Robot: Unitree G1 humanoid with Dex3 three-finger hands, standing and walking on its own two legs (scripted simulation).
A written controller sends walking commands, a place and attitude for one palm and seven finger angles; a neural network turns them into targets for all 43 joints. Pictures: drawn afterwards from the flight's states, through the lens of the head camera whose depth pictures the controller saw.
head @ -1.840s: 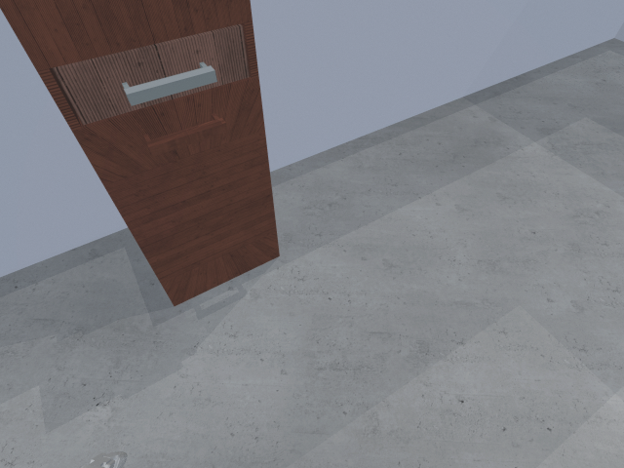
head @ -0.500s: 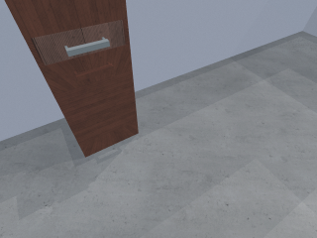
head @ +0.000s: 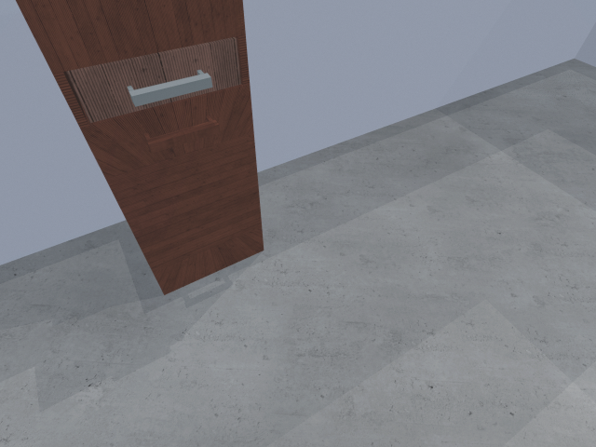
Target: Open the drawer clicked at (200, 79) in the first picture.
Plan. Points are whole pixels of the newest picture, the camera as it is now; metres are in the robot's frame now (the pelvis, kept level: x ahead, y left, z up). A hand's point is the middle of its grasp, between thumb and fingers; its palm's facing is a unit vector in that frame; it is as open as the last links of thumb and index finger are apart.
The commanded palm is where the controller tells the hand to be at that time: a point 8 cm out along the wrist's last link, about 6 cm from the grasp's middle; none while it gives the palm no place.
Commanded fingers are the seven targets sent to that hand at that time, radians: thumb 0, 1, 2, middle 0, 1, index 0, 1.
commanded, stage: walk to a spot facing it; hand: left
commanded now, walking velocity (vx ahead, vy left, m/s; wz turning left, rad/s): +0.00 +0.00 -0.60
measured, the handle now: (169, 85) +0.85 +0.37 +0.05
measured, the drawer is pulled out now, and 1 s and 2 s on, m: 0.00 0.00 0.00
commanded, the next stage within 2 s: turn to face it in 1.90 s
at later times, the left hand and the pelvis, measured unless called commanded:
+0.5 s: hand out of the picture +0.04 +0.16 -0.17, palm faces -0.14 -0.96 -0.24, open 7.3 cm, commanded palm none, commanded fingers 0.00 0.90 0.90 -0.20 -0.30 -0.20 -0.30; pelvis -0.03 -0.03 -0.02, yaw -12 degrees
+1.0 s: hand (192, 424) +0.19 +0.18 -0.18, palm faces -0.39 -0.90 -0.19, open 7.4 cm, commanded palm none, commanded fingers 0.00 0.90 0.90 -0.20 -0.30 -0.20 -0.30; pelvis +0.06 +0.01 +0.00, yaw -29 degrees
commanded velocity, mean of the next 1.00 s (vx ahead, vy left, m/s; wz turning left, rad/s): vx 0.18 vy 0.00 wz -0.60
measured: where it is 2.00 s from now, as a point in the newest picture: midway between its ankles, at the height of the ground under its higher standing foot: (377, 431)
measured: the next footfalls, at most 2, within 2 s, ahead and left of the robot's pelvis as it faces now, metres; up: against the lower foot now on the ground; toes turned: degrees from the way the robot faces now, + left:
left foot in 0.86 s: +0.10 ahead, +0.10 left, +0.00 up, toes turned -23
right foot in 1.34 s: +0.21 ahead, -0.26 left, +0.00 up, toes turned -50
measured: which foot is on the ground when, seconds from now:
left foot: down 0.00-0.36, up 0.38-0.84, down 0.86-1.00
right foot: down 0.00-0.86, up 0.88-1.00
